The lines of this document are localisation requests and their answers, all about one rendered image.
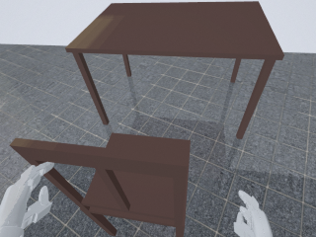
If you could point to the robot left hand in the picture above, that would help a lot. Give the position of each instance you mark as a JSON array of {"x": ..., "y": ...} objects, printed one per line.
[{"x": 14, "y": 203}]

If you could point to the robot right hand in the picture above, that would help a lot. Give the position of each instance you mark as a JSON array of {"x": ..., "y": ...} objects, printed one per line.
[{"x": 257, "y": 221}]

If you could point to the robot left forearm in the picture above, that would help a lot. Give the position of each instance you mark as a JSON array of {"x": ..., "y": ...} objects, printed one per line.
[{"x": 11, "y": 231}]

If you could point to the chair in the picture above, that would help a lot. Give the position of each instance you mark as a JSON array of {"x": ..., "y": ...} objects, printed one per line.
[{"x": 138, "y": 177}]

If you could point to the table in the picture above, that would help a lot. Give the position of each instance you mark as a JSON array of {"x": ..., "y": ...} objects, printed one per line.
[{"x": 226, "y": 29}]

